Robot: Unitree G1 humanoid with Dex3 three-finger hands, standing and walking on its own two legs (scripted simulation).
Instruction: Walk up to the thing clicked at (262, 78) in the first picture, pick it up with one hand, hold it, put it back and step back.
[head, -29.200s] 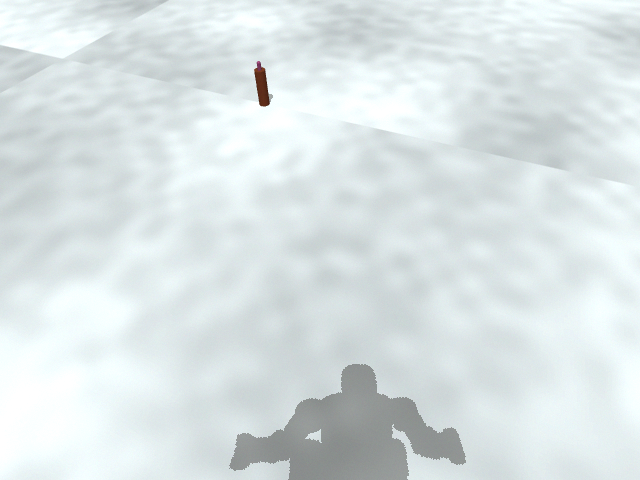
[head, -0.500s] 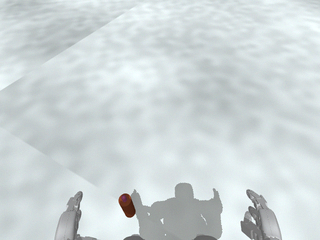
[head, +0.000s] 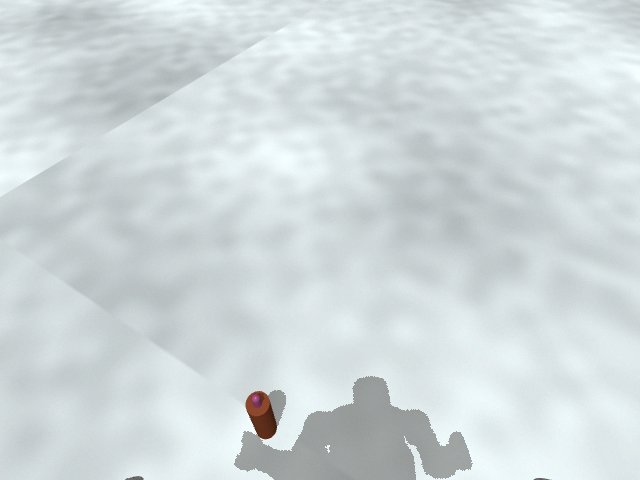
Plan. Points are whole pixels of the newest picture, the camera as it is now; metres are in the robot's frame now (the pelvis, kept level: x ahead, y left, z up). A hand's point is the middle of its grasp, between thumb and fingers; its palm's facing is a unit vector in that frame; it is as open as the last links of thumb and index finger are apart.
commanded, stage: stand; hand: left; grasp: from the side
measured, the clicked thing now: (261, 413) +0.38 +0.18 -0.63
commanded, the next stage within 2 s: step back in 1.88 s
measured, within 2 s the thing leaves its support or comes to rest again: neither
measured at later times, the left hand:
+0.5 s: hand out of the picture +0.04 +0.25 -0.13, palm faces -0.01 -0.93 -0.36, open 7.4 cm
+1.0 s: hand out of the picture +0.07 +0.24 -0.13, palm faces -0.02 -0.94 -0.34, open 7.4 cm
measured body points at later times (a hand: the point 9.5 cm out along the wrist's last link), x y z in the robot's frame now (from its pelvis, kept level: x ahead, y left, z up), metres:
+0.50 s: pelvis -0.01 +0.00 +0.02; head -0.02 -0.01 +0.47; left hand +0.04 +0.29 -0.11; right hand +0.06 -0.29 -0.12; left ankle +0.02 +0.12 -0.72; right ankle +0.02 -0.14 -0.72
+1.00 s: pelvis +0.00 -0.01 +0.03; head +0.01 -0.01 +0.47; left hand +0.07 +0.29 -0.11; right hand +0.06 -0.30 -0.12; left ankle +0.02 +0.12 -0.72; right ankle +0.02 -0.14 -0.72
